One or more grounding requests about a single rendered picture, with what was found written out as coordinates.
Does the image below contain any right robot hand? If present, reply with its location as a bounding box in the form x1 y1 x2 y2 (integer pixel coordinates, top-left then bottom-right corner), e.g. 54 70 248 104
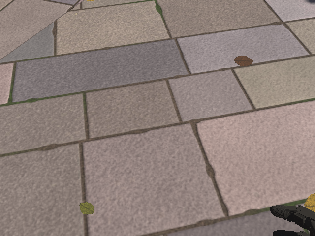
270 205 315 236

